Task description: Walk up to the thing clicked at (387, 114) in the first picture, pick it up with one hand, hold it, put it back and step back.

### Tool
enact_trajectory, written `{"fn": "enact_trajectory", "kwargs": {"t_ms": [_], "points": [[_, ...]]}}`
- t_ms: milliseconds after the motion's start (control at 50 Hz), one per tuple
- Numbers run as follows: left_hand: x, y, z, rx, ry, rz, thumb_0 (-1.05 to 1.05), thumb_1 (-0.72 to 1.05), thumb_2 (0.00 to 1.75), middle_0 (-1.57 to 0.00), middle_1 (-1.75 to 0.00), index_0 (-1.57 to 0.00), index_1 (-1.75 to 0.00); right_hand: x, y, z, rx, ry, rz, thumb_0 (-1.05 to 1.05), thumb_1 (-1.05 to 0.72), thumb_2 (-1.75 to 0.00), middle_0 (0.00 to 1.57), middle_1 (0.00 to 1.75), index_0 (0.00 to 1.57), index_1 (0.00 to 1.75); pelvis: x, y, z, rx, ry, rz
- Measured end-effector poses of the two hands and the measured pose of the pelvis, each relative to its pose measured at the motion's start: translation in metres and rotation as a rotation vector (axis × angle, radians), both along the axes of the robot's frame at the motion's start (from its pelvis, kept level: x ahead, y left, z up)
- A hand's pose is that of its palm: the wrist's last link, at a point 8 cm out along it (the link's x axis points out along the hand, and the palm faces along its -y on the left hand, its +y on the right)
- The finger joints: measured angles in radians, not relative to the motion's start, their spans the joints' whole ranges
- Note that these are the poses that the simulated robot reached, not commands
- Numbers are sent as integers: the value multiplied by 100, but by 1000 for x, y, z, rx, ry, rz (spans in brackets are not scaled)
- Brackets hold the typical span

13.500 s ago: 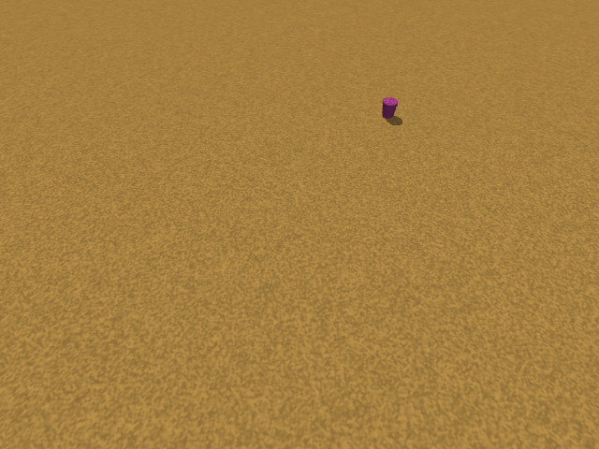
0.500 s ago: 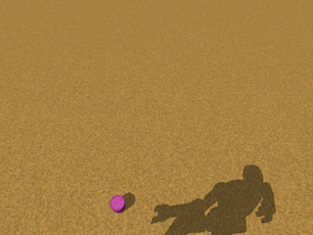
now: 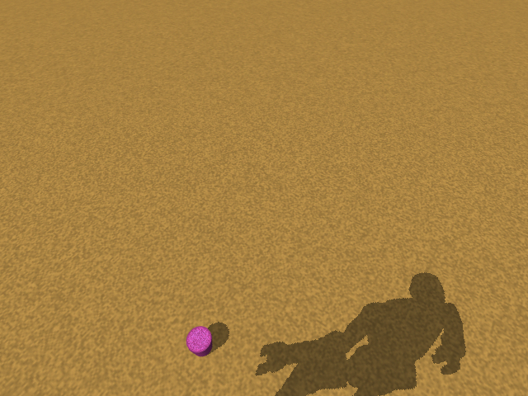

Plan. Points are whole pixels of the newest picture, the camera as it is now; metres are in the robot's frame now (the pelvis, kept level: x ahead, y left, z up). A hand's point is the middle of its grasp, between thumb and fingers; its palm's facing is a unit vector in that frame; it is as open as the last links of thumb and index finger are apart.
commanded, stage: rise first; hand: left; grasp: from above
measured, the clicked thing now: (201, 343) +0.40 +0.25 -0.74
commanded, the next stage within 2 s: none
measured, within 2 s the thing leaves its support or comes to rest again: neither
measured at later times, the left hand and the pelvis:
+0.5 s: hand out of the picture +0.14 +0.26 -0.20, palm faces -0.09 -0.92 -0.39, open 12.8 cm; pelvis -0.01 +0.00 -0.05, yaw -1 degrees
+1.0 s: hand out of the picture +0.11 +0.27 -0.25, palm faces -0.20 -0.85 -0.48, open 14.1 cm; pelvis -0.03 +0.01 -0.12, yaw +0 degrees
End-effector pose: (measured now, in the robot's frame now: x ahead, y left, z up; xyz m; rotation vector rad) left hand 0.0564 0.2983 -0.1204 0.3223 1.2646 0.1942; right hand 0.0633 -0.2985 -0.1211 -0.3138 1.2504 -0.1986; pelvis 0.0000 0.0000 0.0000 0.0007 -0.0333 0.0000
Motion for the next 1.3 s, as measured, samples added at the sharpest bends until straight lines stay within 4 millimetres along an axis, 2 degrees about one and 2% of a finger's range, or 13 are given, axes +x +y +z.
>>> {"fn": "enact_trajectory", "kwargs": {"t_ms": [80, 160, 240, 320, 480, 580, 800, 980, 1060, 1120, 1200, 1300], "points": [[6, -1, 1, -1, -27, 7, 0, 89, 90, -20, -31, -20, -31, 4, 1, 1, -1, -24, -6, 0, -91, -90, 21, 30, 20, 30, 0, 0, -1, -1, 12, 1], [38, -6, -3, -13, -123, 31, 1, 80, 91, -20, -41, -19, -40, 15, 12, 1, 9, -127, 0, 0, -93, -91, 20, 30, 20, 30, -9, -1, -7, -2, 58, 9], [73, -4, -11, -19, -152, -7, 0, 61, 91, -17, -60, -17, -59, 18, 24, -4, 30, -179, -5, 0, -93, -90, 20, 30, 20, 30, -15, -3, -16, -3, 121, 0], [89, -3, -14, 1, -153, -59, 0, 36, 92, -12, -80, -13, -78, 16, 34, -8, 57, -212, -28, 0, -92, -90, 21, 30, 20, 30, -14, -2, -23, -5, 150, -9], [80, 2, -34, 42, -80, -89, 0, -19, 96, -7, -102, -8, -100, 28, 43, -21, 73, -273, -9, 1, -91, -90, 21, 30, 20, 30, -11, 3, -43, -13, 221, -12], [72, 6, -49, 64, -90, -111, 0, -39, 98, -7, -106, -7, -105, 43, 43, -34, 58, -318, 18, 1, -90, -90, 21, 30, 20, 30, -12, 5, -63, -18, 266, -8], [62, 7, -68, 98, -95, -164, -1, -52, 98, -7, -108, -7, -108, 74, 52, -50, 48, -426, 77, 1, -92, -90, 21, 30, 20, 30, -17, 5, -91, -33, 329, -2], [55, 10, -85, 135, -94, -219, -1, -52, 95, -7, -110, -8, -108, 81, 59, -66, 54, -477, 114, 1, -92, -90, 21, 30, 20, 30, -26, 6, -114, -41, 376, 1], [61, 16, -104, 173, -91, -283, -1, -52, 94, -7, -109, -8, -108, 80, 59, -83, 53, -484, 138, 1, -91, -90, 21, 30, 20, 30, -33, 7, -132, -42, 413, 2], [73, 20, -127, 212, -100, -359, -1, -52, 94, -7, -110, -8, -108, 78, 56, -105, 49, -478, 156, 1, -90, -90, 21, 30, 20, 30, -39, 7, -152, -38, 452, 1], [99, 23, -160, 277, -149, -484, -1, -51, 94, -6, -110, -7, -109, 73, 49, -145, 42, -448, 166, 1, -88, -89, 21, 30, 20, 30, -47, 6, -186, -34, 509, -1], [136, 24, -204, 367, -215, -622, -1, -50, 95, -6, -111, -8, -109, 59, 39, -204, 39, -379, 162, 1, -89, -90, 21, 30, 20, 30, -59, 5, -233, -33, 571, -7]]}}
